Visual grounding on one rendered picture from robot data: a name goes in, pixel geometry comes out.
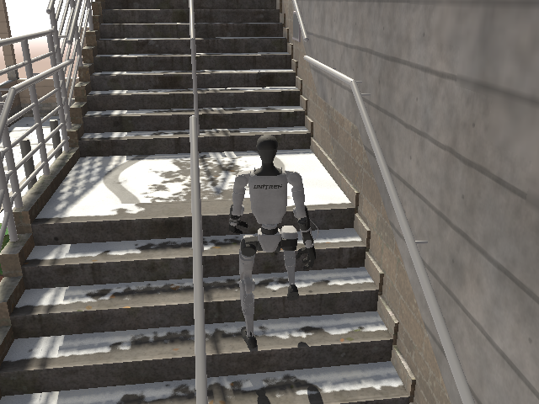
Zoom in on stairs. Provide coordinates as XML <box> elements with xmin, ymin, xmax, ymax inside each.
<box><xmin>0</xmin><ymin>208</ymin><xmax>410</xmax><ymax>404</ymax></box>
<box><xmin>78</xmin><ymin>0</ymin><xmax>311</xmax><ymax>157</ymax></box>

